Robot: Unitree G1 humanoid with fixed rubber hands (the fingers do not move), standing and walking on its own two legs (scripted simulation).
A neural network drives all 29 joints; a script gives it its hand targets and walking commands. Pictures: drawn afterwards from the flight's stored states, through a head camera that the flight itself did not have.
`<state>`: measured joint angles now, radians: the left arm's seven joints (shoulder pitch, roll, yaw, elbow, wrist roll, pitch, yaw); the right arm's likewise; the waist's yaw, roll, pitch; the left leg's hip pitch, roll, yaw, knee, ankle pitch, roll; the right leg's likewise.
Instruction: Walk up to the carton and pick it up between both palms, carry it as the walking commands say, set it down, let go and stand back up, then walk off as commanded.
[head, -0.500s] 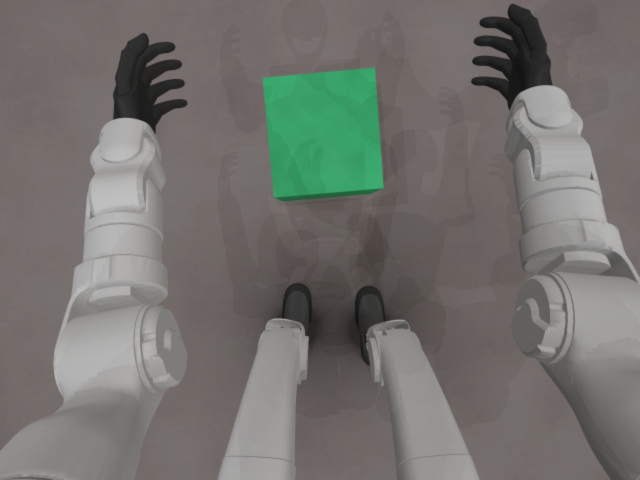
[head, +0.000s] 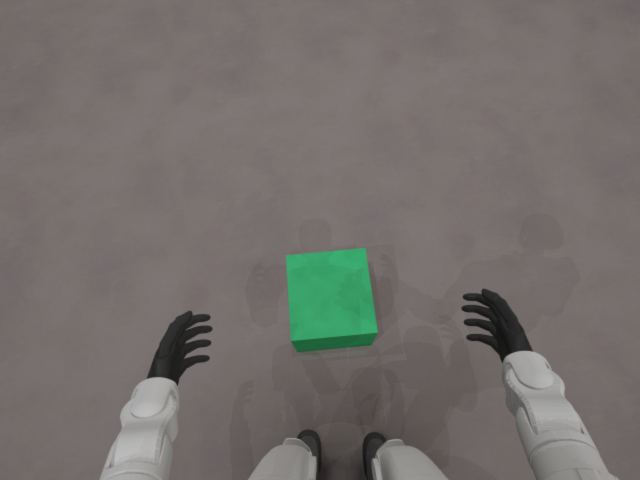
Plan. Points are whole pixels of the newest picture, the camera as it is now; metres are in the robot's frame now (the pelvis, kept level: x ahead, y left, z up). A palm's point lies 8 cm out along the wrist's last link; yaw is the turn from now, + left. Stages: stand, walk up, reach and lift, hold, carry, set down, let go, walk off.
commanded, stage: let go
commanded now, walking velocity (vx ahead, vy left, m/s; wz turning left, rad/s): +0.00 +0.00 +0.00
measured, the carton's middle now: (330, 301) +0.49 +0.02 -0.66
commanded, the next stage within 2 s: stand in 0.68 s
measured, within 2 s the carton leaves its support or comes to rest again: neither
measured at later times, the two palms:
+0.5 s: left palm (158, 419) +0.18 +0.22 -0.05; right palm (557, 417) +0.18 -0.24 -0.05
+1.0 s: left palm (112, 439) +0.16 +0.28 -0.07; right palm (606, 429) +0.17 -0.30 -0.06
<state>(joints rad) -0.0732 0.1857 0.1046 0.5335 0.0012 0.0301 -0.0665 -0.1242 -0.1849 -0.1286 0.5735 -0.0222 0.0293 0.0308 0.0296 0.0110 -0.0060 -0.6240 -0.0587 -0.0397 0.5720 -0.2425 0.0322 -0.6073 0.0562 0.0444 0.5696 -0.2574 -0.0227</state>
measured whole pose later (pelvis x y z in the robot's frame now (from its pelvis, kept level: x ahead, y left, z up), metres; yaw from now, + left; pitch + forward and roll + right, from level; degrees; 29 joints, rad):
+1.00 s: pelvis +0.03 -0.01 +0.01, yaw +0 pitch +0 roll +0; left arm 0.19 0.35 0.05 0.70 0.04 0.02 0.01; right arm 0.19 -0.34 -0.05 0.72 -0.03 0.01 -0.01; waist 0.00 -0.02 0.01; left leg -0.19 -0.04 -0.04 0.49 -0.30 0.03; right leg -0.16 0.06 0.03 0.46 -0.30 -0.03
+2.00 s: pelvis +0.02 +0.01 +0.02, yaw +0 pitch -2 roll +0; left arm 0.13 0.38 0.01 0.98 0.02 -0.01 0.02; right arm 0.14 -0.37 -0.02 1.00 -0.02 -0.01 -0.02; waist 0.00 -0.01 0.02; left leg -0.09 -0.06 -0.03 0.34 -0.20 0.05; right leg -0.07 0.03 0.04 0.33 -0.22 -0.01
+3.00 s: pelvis +0.05 -0.04 +0.02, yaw +2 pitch +0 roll -1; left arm 0.22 0.34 0.02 1.01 0.04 0.03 -0.02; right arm 0.33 -0.33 -0.03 1.07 -0.04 0.00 -0.02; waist -0.06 0.01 0.00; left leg -0.09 0.03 -0.09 0.35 -0.26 -0.01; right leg -0.34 -0.04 -0.01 0.73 -0.41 0.05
